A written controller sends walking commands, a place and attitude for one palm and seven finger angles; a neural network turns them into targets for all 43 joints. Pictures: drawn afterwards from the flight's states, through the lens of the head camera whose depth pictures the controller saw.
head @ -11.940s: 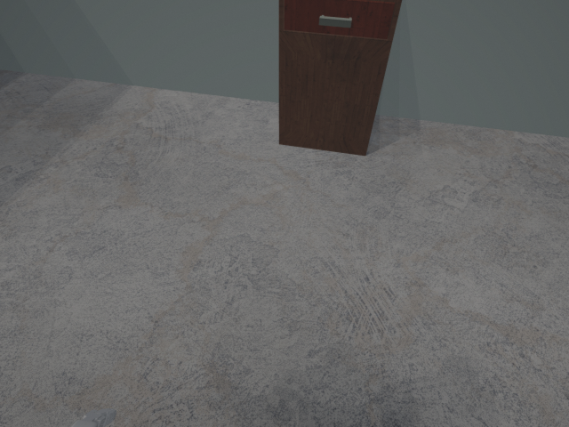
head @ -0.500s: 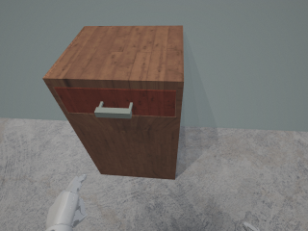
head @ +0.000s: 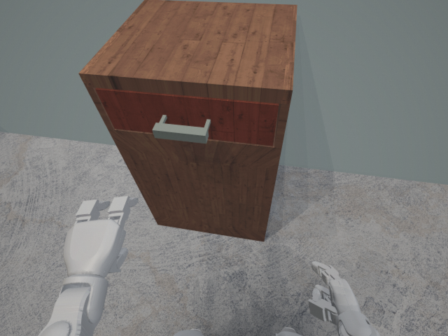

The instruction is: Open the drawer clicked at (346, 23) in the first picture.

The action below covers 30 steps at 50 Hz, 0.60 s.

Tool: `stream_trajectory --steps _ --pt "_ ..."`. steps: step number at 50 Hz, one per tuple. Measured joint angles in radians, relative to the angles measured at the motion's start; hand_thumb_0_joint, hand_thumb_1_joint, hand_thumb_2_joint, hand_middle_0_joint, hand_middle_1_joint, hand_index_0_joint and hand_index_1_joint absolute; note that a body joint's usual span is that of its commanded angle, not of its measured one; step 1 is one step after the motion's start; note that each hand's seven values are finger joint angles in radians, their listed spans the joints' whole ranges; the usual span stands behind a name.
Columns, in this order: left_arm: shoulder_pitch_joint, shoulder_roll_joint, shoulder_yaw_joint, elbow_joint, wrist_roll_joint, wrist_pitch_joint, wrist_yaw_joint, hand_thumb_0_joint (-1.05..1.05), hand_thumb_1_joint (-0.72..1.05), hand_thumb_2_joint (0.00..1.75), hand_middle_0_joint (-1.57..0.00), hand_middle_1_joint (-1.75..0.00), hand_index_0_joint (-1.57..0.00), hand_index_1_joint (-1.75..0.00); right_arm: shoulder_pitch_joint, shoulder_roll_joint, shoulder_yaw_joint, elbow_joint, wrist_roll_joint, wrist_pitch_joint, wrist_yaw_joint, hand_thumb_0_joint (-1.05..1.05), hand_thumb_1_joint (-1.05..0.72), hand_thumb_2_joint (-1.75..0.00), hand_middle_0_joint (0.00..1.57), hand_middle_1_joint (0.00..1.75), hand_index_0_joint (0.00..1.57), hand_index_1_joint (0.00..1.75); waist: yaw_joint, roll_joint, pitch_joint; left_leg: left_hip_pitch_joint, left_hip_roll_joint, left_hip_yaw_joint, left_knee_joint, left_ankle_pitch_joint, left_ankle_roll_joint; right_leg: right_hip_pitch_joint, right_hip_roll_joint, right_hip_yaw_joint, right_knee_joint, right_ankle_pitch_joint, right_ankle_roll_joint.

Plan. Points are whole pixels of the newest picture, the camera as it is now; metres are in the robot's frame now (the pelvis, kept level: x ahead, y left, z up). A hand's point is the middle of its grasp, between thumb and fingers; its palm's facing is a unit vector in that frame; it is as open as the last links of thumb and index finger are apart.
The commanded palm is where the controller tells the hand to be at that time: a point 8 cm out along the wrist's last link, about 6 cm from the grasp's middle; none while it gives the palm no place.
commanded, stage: raise the hand with hooked fingers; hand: left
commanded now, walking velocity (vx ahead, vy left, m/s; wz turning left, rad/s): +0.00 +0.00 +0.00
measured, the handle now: (183, 126) +0.58 +0.19 -0.01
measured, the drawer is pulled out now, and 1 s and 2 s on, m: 0.00 0.00 0.00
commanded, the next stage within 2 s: move the hooked fingers above the handle in 1.20 s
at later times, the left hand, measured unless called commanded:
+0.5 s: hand (110, 204) +0.30 +0.24 +0.08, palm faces +0.07 -0.09 -0.99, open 13.1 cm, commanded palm +0.27 +0.24 +0.13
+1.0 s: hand (105, 171) +0.33 +0.25 +0.12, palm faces -0.01 -0.07 -1.00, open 13.9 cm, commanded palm +0.31 +0.25 +0.17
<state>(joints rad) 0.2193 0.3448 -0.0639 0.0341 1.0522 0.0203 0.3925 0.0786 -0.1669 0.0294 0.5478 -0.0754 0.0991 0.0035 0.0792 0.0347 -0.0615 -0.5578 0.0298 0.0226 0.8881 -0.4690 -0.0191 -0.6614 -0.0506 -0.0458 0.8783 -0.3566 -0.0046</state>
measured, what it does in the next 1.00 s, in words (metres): stands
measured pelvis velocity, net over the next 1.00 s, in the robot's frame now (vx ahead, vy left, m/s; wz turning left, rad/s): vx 0.03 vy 0.01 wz -0.01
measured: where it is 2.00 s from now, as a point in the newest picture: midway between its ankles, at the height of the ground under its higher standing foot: outside the picture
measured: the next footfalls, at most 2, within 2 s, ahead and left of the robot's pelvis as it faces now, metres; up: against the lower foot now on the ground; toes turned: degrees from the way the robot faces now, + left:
none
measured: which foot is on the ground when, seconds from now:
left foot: down 0.00-1.00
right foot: down 0.00-1.00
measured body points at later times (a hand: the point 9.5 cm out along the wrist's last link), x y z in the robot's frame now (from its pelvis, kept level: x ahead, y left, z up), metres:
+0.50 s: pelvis +0.02 +0.01 +0.03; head +0.05 -0.02 +0.48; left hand +0.29 +0.24 +0.13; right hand +0.22 -0.23 -0.07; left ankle -0.01 +0.13 -0.69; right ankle +0.05 -0.12 -0.69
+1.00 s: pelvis +0.03 +0.01 +0.04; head +0.06 -0.02 +0.49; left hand +0.33 +0.25 +0.17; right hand +0.21 -0.22 -0.08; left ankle -0.01 +0.13 -0.69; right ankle +0.05 -0.12 -0.69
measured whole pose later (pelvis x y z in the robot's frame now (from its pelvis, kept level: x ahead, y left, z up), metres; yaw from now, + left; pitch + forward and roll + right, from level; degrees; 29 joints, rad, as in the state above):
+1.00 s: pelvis +0.03 +0.01 +0.04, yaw +0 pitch +3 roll +0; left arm -0.09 0.47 -0.02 0.09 0.94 -0.08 0.05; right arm 0.15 -0.25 -0.01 0.61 -0.02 0.12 -0.02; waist 0.08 0.08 0.00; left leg -0.22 0.01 0.04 0.47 -0.30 0.00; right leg -0.34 -0.05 -0.04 0.49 -0.21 0.01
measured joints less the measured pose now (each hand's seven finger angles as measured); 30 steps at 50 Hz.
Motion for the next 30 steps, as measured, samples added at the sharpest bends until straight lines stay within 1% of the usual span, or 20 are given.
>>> stream_trajectory --steps 2,5,8,11,15,18,23,30 --pt "-0.008 -0.001 -0.003 -0.009 -0.014 0.006 -0.042 0.00 0.22 0.61 -0.27 -0.73 -0.27 -0.73 0.034 0.006 0.012 0.012 0.007 0.001 -0.005 0.01 -0.91 -0.90 0.20 0.30 0.20 0.30 -0.012 0.007 0.006 0.036 -0.001 0.009 -0.047 0.019 0.005 0.033 0.002 0.007 -0.045 0.020 0.002" --pt "0.000 0.007 -0.004 -0.022 -0.015 -0.017 -0.083 0.00 0.15 0.58 -0.28 -0.77 -0.27 -0.77 0.082 -0.002 0.016 0.024 0.010 0.000 -0.009 0.01 -0.91 -0.90 0.21 0.30 0.20 0.30 -0.025 0.011 0.016 0.081 -0.003 0.022 -0.107 0.043 0.011 0.072 0.004 0.018 -0.100 0.044 0.006" --pt "0.012 0.018 0.003 -0.031 -0.011 -0.051 -0.089 0.00 0.09 0.55 -0.28 -0.82 -0.28 -0.82 0.115 -0.024 0.000 0.034 0.009 -0.004 -0.010 0.01 -0.91 -0.90 0.21 0.30 0.21 0.30 -0.032 0.012 0.025 0.108 -0.005 0.031 -0.144 0.056 0.014 0.095 0.003 0.025 -0.132 0.057 0.009" --pt "0.017 0.028 0.016 -0.037 -0.012 -0.074 -0.072 0.00 0.02 0.52 -0.29 -0.86 -0.28 -0.86 0.130 -0.051 -0.027 0.045 0.007 -0.007 -0.013 0.01 -0.91 -0.90 0.21 0.30 0.20 0.30 -0.034 0.014 0.031 0.123 -0.008 0.034 -0.163 0.062 0.016 0.108 0.002 0.028 -0.149 0.062 0.012" --pt "-0.006 0.037 0.029 -0.029 -0.020 -0.069 -0.050 0.00 -0.08 0.48 -0.29 -0.92 -0.29 -0.92 0.123 -0.084 -0.059 0.059 0.011 -0.011 -0.018 0.01 -0.91 -0.90 0.21 0.30 0.20 0.30 -0.031 0.015 0.032 0.139 -0.013 0.032 -0.180 0.066 0.019 0.125 -0.003 0.026 -0.163 0.064 0.016" --pt "-0.041 0.040 0.027 -0.017 -0.029 -0.046 -0.057 0.00 -0.14 0.45 -0.30 -0.97 -0.30 -0.97 0.102 -0.099 -0.073 0.064 0.018 -0.013 -0.021 0.01 -0.91 -0.90 0.20 0.30 0.20 0.30 -0.027 0.016 0.032 0.158 -0.016 0.030 -0.198 0.072 0.020 0.144 -0.005 0.024 -0.178 0.066 0.017" --pt "-0.101 0.048 0.010 -0.009 -0.041 -0.017 -0.110 0.00 -0.26 0.40 -0.31 -1.04 -0.30 -1.04 0.057 -0.101 -0.073 0.057 0.029 -0.013 -0.027 0.01 -0.91 -0.90 0.20 0.30 0.20 0.30 -0.016 0.018 0.033 0.210 -0.018 0.028 -0.246 0.089 0.019 0.193 -0.006 0.021 -0.217 0.077 0.018" --pt "-0.180 0.071 -0.004 0.001 -0.047 -0.019 -0.196 0.00 -0.41 0.34 -0.32 -1.14 -0.31 -1.14 0.012 -0.074 -0.045 0.038 0.040 -0.008 -0.030 0.01 -0.91 -0.90 0.20 0.30 0.20 0.30 0.006 0.023 0.042 0.283 -0.017 0.022 -0.322 0.119 0.015 0.266 -0.002 0.012 -0.284 0.098 0.015"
